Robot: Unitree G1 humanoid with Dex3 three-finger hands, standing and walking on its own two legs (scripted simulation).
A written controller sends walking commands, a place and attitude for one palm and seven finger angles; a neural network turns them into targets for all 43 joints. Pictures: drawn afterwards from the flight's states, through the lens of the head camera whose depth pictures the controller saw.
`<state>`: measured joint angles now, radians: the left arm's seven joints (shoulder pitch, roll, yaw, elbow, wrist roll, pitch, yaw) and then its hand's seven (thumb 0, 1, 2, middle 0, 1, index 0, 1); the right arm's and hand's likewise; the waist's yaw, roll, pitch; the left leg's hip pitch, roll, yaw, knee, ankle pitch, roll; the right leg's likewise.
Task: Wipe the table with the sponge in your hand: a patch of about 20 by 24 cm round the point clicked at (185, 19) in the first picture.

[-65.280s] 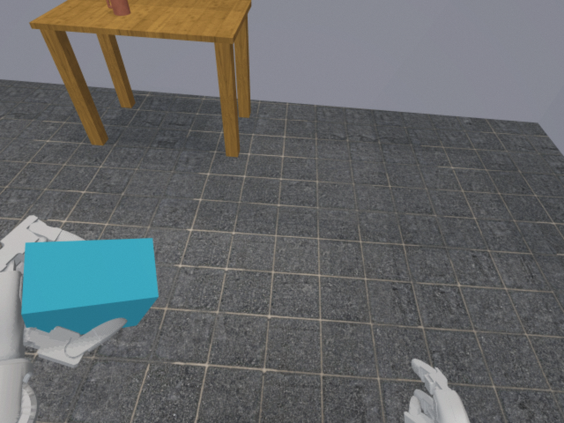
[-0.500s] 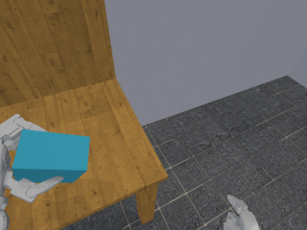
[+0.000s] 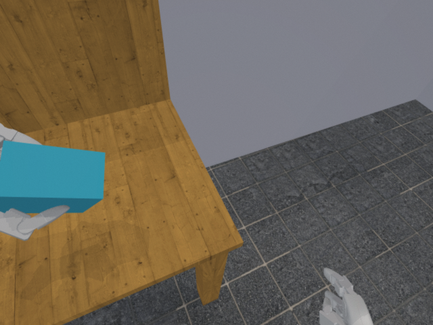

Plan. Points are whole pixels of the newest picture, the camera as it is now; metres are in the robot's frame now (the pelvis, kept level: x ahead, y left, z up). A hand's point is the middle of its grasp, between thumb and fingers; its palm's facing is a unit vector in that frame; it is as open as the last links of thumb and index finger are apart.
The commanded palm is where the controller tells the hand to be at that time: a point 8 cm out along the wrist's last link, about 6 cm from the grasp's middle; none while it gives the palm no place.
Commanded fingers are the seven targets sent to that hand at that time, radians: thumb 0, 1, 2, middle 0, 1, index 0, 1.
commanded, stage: come to a stop and stand still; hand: left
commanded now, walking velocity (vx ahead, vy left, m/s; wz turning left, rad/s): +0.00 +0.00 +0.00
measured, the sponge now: (64, 184) +0.26 +0.25 +0.15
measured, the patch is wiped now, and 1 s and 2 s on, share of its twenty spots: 0.00 0.00 0.00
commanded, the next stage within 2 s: look again from close up in 0.90 s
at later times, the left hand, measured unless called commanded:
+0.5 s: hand out of the picture +0.22 +0.32 +0.16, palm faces +0.40 -0.86 -0.31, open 10.6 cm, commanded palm +0.16 +0.35 +0.18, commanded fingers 0.00 0.10 1.30 -1.20 -1.60 -1.20 -1.60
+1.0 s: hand out of the picture +0.20 +0.34 +0.16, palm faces +0.38 -0.84 -0.38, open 10.6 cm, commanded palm +0.14 +0.37 +0.18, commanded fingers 0.00 0.10 1.30 -1.20 -1.60 -1.20 -1.60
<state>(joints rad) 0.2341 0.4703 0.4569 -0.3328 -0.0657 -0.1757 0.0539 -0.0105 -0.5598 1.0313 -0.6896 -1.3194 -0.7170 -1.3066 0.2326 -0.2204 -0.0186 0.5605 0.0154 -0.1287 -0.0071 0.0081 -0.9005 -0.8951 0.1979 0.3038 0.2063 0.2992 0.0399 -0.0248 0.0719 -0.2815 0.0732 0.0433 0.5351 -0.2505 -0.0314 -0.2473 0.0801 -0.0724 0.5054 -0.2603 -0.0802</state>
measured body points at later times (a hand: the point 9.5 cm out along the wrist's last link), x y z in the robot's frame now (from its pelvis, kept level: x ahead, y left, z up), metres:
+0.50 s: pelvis +0.01 +0.07 +0.01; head +0.02 +0.10 +0.46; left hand +0.19 +0.36 +0.18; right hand +0.20 -0.14 -0.05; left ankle +0.02 +0.14 -0.73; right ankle +0.01 -0.06 -0.73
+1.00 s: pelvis -0.01 +0.08 +0.01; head +0.01 +0.11 +0.46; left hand +0.18 +0.38 +0.18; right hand +0.16 -0.13 -0.07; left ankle +0.02 +0.15 -0.73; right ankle +0.01 -0.06 -0.73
